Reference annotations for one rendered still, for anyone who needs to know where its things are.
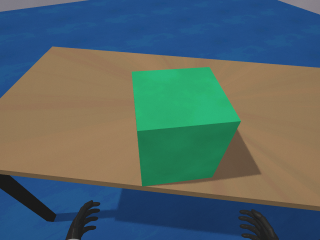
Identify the carton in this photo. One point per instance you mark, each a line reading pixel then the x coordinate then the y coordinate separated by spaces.
pixel 184 122

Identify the right robot hand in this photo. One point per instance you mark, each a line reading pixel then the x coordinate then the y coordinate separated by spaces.
pixel 261 228

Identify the left robot hand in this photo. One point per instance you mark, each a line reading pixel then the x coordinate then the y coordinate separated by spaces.
pixel 77 228

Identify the table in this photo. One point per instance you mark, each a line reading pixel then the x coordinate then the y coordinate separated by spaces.
pixel 71 118

